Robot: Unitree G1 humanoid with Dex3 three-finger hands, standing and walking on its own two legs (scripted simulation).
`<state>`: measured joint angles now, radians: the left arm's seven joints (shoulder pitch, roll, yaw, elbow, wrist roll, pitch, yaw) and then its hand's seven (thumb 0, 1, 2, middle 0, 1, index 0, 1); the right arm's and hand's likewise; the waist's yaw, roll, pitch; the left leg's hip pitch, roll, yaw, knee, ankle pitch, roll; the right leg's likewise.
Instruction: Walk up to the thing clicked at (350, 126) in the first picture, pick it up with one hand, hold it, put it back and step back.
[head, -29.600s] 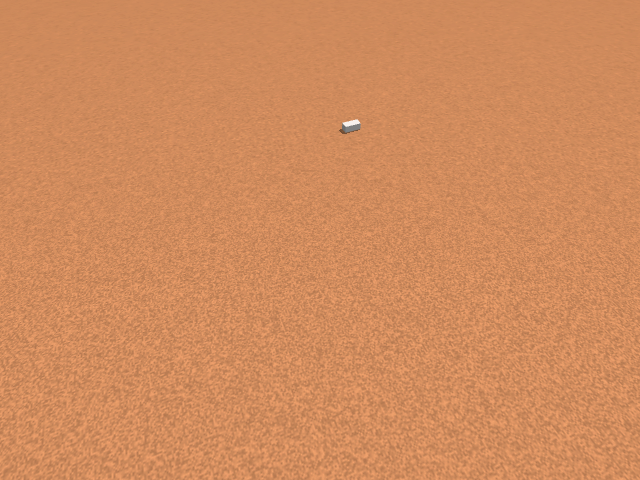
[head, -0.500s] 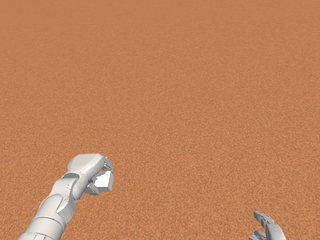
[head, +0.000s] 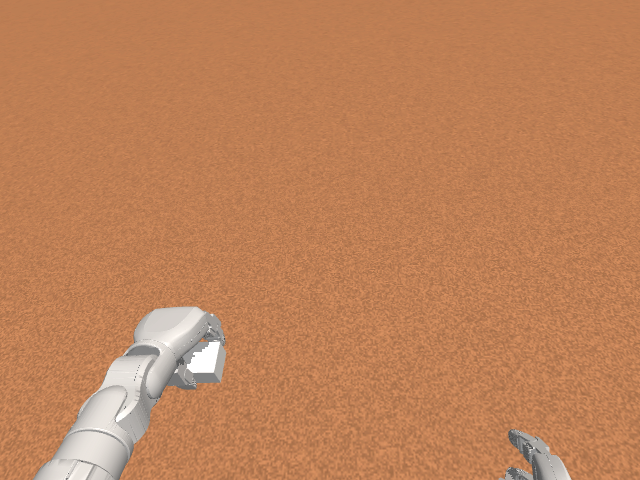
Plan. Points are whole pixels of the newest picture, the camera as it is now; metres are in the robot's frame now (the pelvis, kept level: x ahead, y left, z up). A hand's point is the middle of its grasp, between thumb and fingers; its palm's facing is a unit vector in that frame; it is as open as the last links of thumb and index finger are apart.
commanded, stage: crouch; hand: left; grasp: from above
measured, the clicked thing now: (189, 362) +0.31 +0.23 -0.06
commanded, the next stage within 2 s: none
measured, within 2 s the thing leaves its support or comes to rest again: neither
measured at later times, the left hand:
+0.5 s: hand (200, 380) +0.31 +0.23 -0.13, palm faces -0.43 +0.03 -0.90, open 7.7 cm
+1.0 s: hand (239, 396) +0.37 +0.23 -0.38, palm faces -0.46 +0.03 -0.89, open 7.6 cm
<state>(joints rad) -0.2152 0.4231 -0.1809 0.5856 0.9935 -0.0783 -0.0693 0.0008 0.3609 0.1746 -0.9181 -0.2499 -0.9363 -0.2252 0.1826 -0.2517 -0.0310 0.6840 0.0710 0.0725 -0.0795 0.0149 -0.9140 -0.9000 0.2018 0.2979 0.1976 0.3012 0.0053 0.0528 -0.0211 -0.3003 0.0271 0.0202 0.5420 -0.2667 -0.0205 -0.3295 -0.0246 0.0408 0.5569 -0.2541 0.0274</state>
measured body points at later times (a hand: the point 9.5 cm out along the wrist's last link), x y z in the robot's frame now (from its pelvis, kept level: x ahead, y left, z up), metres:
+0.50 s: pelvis -0.02 +0.00 -0.05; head +0.05 +0.00 +0.39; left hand +0.32 +0.23 -0.08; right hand +0.11 -0.27 -0.17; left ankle +0.01 +0.13 -0.73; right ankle +0.02 -0.14 -0.73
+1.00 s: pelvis -0.06 +0.01 -0.25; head +0.12 +0.03 +0.16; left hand +0.39 +0.23 -0.33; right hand -0.02 -0.26 -0.38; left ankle +0.01 +0.13 -0.73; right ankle +0.02 -0.14 -0.73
